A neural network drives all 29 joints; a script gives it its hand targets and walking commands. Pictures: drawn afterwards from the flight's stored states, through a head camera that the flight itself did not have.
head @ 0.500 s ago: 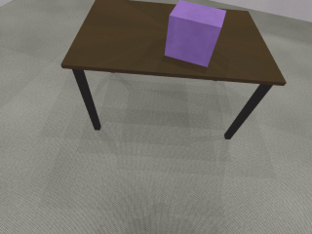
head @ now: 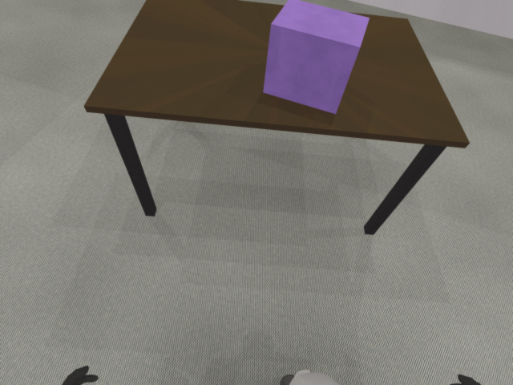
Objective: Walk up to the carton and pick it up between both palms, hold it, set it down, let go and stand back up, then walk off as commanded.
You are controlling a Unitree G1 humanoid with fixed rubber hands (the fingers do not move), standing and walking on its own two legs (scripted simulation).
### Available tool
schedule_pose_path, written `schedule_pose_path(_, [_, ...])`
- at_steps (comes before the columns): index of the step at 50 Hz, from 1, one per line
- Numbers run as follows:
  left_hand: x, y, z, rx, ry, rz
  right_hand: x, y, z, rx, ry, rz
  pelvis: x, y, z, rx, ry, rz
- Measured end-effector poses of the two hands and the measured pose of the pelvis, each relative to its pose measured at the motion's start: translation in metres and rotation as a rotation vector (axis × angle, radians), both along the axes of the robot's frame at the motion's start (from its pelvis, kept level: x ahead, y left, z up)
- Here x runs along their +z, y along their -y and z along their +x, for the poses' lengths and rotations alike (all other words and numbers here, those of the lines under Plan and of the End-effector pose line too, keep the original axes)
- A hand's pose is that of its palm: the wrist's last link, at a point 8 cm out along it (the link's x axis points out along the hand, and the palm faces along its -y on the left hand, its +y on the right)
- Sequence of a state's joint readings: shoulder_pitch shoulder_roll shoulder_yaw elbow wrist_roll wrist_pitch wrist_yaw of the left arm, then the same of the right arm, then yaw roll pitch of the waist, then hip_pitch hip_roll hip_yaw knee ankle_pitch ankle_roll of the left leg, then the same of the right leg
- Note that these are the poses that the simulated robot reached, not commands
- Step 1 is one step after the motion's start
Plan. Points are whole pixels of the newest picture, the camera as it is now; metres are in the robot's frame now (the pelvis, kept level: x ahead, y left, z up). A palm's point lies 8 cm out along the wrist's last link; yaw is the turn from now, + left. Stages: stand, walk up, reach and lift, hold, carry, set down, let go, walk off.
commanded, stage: walk off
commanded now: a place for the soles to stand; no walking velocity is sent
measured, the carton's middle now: (313, 57) +0.96 -0.15 -0.03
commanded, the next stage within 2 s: stand in 2.00 s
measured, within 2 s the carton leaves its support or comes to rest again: neither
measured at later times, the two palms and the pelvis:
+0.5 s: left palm (92, 370) +0.16 +0.26 -0.08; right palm out of the picture +0.10 -0.37 -0.11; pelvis +0.02 -0.06 -0.01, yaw -1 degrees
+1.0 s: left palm out of the picture +0.11 +0.27 -0.11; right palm out of the picture +0.07 -0.38 -0.10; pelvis +0.00 -0.06 -0.01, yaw -3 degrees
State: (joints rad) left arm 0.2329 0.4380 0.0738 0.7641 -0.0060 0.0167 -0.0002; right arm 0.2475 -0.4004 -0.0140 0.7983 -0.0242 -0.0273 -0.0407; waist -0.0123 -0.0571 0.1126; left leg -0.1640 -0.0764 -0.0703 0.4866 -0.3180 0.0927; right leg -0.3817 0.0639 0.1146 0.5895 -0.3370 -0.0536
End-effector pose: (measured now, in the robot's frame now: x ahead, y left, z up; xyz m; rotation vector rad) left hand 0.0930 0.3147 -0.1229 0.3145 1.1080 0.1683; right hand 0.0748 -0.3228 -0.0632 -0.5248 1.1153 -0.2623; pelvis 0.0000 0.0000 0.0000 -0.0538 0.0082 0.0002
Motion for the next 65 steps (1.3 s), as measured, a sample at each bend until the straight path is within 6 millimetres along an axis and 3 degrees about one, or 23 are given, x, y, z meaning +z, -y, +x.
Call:
schedule_pose_path(5, [-0.004,0.023,0.012,0.001,-0.011,0.009,-0.003,0.023,0.007,-0.011,-0.019,0.0,-0.002,0.021,0.012,-0.008,-0.008,0.012])
schedule_pose_path(10, [0.004,0.038,0.028,-0.002,0.014,0.071,-0.027,0.042,0.023,-0.018,-0.017,0.053,-0.012,0.045,0.024,-0.011,0.009,0.031])
schedule_pose_path(17, [0.038,0.047,0.049,-0.013,0.08,0.144,-0.048,0.046,0.034,-0.018,-0.008,0.143,-0.008,0.059,0.032,-0.01,0.018,0.059])
schedule_pose_path(24, [0.041,0.049,0.066,-0.033,0.111,0.136,-0.053,0.043,0.024,-0.019,-0.031,0.156,-0.008,0.058,0.024,-0.011,0.019,0.061])
schedule_pose_path(31, [0.029,0.063,0.053,-0.03,0.111,0.084,-0.039,0.056,0.023,-0.021,0.023,0.117,-0.009,0.065,0.017,-0.02,0.039,0.055])
schedule_pose_path(35, [0.026,0.066,0.049,-0.034,0.119,0.055,-0.037,0.052,0.016,-0.029,0.036,0.113,-0.01,0.059,0.011,-0.029,0.045,0.054])
schedule_pose_path(44, [0.02,0.043,0.039,-0.049,0.099,0.064,-0.034,0.041,-0.002,-0.034,0.017,0.091,-0.012,0.045,-0.003,-0.033,0.048,0.033])
schedule_pose_path(49, [0.014,0.044,0.018,-0.055,0.02,0.077,-0.033,0.05,-0.005,-0.045,-0.001,0.088,-0.012,0.053,-0.002,-0.045,0.031,0.027])
schedule_pose_path(53, [0.011,0.058,0.009,-0.05,-0.007,0.088,-0.042,0.061,-0.001,-0.041,-0.005,0.102,-0.016,0.066,-0.001,-0.044,0.032,0.045])
schedule_pose_path(58, [0.022,0.073,0.016,-0.046,0.034,0.084,-0.053,0.058,0.006,-0.039,0.017,0.148,-0.014,0.068,0.001,-0.047,0.022,0.051])
schedule_pose_path(65, [0.039,0.061,0.033,-0.064,0.1,0.134,-0.059,0.05,0.005,-0.033,0.034,0.172,-0.013,0.064,-0.004,-0.043,0.023,0.051])
